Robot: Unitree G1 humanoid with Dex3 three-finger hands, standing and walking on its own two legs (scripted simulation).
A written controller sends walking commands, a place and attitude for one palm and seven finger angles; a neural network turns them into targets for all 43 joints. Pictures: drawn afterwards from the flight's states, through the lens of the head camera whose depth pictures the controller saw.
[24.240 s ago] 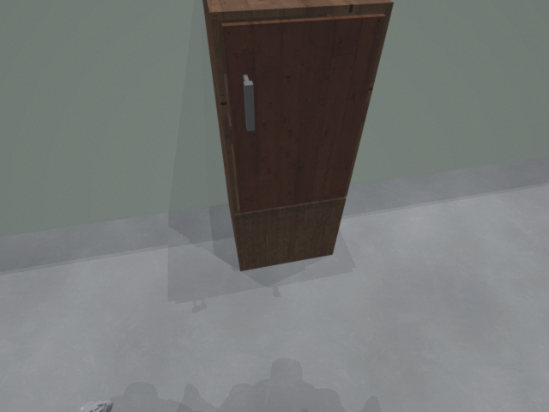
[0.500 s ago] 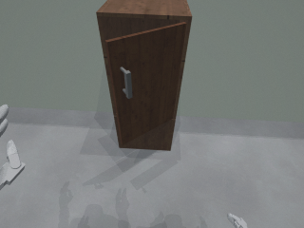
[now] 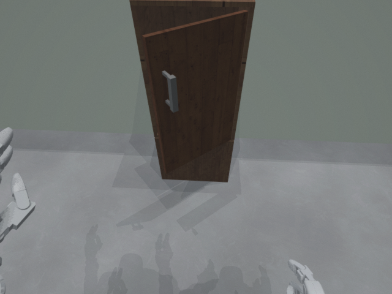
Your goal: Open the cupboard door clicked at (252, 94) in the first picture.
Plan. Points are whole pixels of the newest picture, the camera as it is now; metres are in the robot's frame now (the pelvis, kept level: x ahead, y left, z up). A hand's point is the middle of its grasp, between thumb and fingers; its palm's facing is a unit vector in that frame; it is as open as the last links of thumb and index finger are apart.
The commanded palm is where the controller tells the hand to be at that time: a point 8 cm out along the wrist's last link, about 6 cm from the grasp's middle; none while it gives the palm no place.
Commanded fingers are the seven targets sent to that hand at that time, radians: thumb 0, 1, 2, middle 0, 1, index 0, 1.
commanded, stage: let the arm hang, fingers relaxed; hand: left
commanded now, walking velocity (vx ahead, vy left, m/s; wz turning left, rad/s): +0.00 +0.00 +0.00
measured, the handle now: (169, 91) +0.68 +0.13 +0.06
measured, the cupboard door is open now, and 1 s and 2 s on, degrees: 39 39 39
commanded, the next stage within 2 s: look to check the result in 1.16 s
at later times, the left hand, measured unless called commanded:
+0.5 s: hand out of the picture +0.01 +0.19 -0.16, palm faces +0.12 -0.96 -0.24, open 7.0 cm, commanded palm none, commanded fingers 0.00 0.90 0.90 -0.20 -0.30 -0.20 -0.30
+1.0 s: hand out of the picture -0.01 +0.21 -0.16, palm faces +0.09 -0.97 -0.24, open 7.4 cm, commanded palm none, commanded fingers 0.00 0.90 0.90 -0.20 -0.30 -0.20 -0.30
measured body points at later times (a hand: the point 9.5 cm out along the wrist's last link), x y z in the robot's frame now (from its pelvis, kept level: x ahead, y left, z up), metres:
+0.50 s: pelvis -0.01 -0.01 +0.00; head +0.02 +0.00 +0.45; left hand +0.00 +0.24 -0.14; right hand +0.04 -0.24 -0.15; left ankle -0.04 +0.10 -0.73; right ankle +0.03 -0.08 -0.73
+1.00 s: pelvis -0.02 +0.02 +0.02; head -0.01 +0.01 +0.46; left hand -0.02 +0.26 -0.14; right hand +0.00 -0.21 -0.15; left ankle -0.04 +0.11 -0.73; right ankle +0.03 -0.08 -0.73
